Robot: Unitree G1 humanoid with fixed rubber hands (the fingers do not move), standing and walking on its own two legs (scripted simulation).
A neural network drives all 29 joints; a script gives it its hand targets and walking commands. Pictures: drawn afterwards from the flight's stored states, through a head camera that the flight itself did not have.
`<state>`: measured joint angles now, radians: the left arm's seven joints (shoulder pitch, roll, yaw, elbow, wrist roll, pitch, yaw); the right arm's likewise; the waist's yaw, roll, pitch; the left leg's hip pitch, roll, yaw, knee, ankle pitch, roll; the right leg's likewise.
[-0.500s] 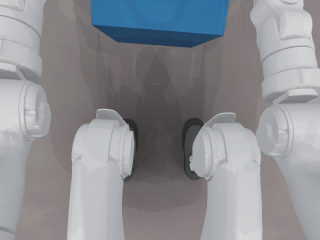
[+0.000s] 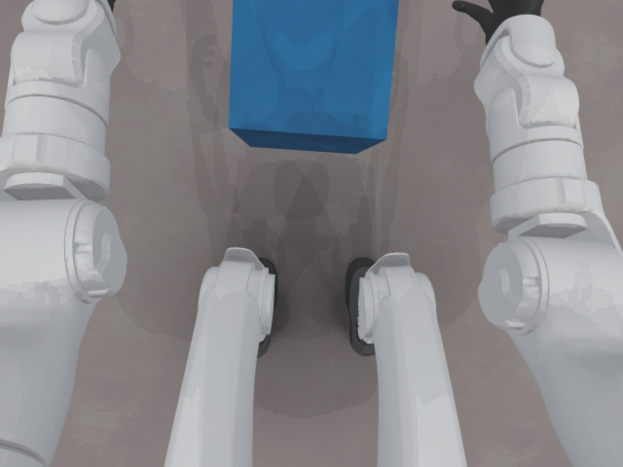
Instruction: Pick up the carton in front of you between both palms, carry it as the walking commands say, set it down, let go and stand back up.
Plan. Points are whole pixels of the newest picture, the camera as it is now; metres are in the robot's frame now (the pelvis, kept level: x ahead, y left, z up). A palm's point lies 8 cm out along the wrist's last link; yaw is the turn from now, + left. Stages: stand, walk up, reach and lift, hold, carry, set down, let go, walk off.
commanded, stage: set down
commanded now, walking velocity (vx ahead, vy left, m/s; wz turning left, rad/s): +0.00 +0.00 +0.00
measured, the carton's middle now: (309, 80) +0.56 +0.03 -0.37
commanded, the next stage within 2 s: let go in 0.42 s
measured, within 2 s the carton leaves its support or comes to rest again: neither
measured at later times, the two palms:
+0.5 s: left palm out of the picture +0.55 +0.24 +0.04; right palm out of the picture +0.55 -0.16 +0.05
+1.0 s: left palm out of the picture +0.41 +0.25 +0.14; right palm out of the picture +0.42 -0.20 +0.15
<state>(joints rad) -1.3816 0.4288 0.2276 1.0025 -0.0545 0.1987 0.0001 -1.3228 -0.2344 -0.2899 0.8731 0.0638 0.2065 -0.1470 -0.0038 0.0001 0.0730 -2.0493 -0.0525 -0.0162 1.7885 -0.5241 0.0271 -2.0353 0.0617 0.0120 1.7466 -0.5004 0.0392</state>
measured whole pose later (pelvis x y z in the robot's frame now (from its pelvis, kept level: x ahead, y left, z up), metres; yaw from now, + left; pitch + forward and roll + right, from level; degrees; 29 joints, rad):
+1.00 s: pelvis +0.09 +0.00 +0.24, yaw +3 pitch +30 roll -1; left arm -0.43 0.23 0.21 0.70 0.05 0.04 -0.05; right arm -0.35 -0.14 -0.19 0.62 -0.05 0.05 0.02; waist -0.01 -0.02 -0.10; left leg -0.98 -0.05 -0.05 0.74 -0.28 0.02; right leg -0.97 0.04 0.05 0.71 -0.27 0.01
